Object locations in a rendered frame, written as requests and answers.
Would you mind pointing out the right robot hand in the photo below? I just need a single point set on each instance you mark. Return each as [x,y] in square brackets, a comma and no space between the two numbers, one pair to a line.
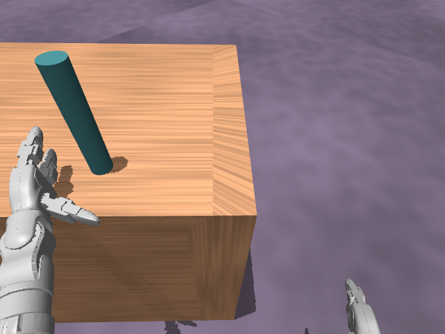
[361,318]

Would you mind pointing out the can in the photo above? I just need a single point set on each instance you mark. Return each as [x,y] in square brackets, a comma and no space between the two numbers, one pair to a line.
[62,82]

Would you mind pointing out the left robot hand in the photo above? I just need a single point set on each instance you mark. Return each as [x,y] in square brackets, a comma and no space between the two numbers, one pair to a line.
[30,186]

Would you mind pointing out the left robot arm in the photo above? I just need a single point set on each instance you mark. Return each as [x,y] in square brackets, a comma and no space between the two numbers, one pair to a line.
[27,274]

